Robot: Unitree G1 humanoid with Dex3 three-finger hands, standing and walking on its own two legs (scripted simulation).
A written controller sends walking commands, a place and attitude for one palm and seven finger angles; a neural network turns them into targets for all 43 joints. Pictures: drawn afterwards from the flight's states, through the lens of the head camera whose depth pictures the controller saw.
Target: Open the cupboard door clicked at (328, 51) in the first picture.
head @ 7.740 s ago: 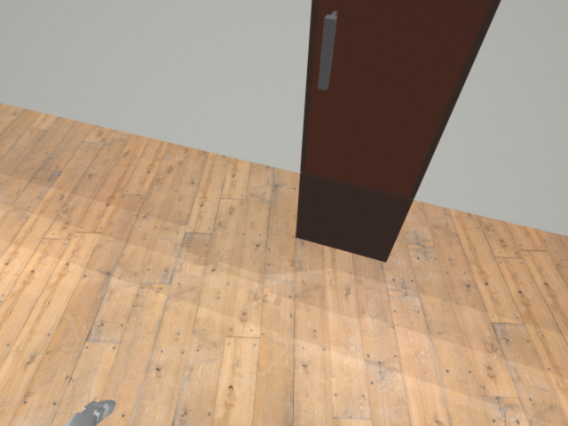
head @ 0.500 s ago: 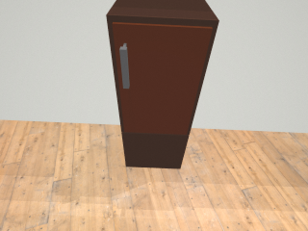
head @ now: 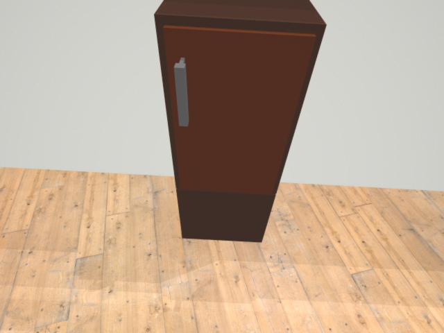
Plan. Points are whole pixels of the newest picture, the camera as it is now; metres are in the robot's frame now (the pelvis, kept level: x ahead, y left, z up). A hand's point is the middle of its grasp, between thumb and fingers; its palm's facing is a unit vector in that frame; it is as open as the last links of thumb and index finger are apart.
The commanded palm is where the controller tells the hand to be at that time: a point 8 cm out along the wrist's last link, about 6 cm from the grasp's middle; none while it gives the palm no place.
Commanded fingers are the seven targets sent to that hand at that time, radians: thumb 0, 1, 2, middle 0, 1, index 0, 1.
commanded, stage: shuffle to correct the standing spot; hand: left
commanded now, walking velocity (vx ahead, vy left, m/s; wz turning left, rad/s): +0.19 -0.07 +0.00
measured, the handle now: (183, 92) +0.67 +0.16 +0.10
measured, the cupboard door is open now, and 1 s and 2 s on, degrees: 0 0 0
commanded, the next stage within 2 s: come to a stop and stand still in 0.42 s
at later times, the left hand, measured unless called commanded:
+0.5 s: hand (150, 314) +0.20 +0.17 -0.16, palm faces -0.07 -0.98 -0.20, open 7.3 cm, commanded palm none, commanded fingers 0.00 0.90 0.90 -0.20 -0.30 -0.20 -0.30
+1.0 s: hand (160, 312) +0.21 +0.15 -0.17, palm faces +0.09 -0.97 -0.22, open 7.3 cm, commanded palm none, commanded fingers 0.00 0.90 0.90 -0.20 -0.30 -0.20 -0.30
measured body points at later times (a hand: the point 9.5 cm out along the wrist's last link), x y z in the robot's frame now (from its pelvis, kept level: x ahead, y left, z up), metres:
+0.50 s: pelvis +0.11 -0.02 +0.01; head +0.14 -0.02 +0.46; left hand +0.20 +0.22 -0.14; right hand -0.02 -0.19 -0.14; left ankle +0.03 +0.08 -0.73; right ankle +0.22 -0.16 -0.69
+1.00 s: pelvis +0.13 -0.04 +0.00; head +0.15 -0.04 +0.45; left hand +0.20 +0.20 -0.15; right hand +0.23 -0.28 -0.14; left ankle +0.12 +0.07 -0.71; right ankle +0.23 -0.16 -0.73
